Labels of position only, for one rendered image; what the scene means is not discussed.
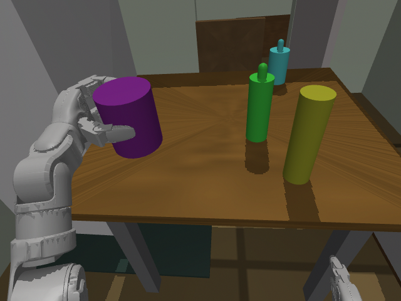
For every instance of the table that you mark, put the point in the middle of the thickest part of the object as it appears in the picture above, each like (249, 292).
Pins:
(206, 172)

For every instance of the left robot arm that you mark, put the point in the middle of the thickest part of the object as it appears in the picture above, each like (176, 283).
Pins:
(42, 194)

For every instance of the right robot hand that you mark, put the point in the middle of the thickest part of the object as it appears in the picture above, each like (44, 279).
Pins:
(341, 287)

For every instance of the left robot hand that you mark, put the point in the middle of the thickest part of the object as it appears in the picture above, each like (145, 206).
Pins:
(71, 107)

